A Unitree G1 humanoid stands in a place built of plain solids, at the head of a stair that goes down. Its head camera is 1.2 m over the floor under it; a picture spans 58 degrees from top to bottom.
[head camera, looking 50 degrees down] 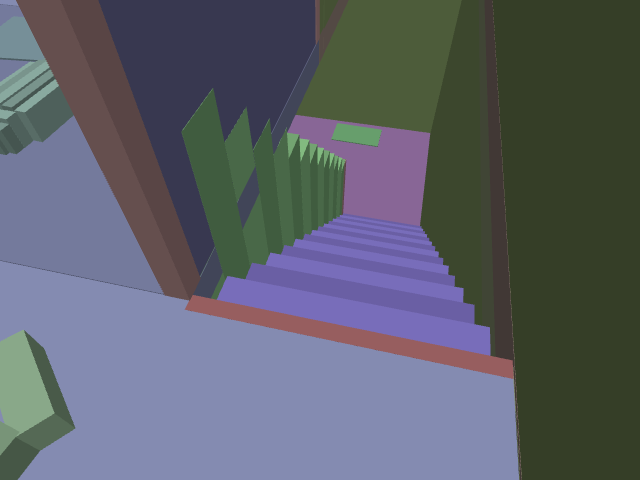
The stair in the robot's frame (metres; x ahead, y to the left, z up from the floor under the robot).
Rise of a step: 0.20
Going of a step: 0.23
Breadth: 1.01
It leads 13 degrees to the right of straight ahead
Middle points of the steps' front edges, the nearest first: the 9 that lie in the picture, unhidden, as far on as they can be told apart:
0.66 -0.07 0.00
0.88 -0.12 -0.20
1.10 -0.18 -0.41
1.32 -0.23 -0.61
1.54 -0.28 -0.81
1.76 -0.33 -1.02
1.98 -0.38 -1.22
2.20 -0.43 -1.43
2.42 -0.48 -1.63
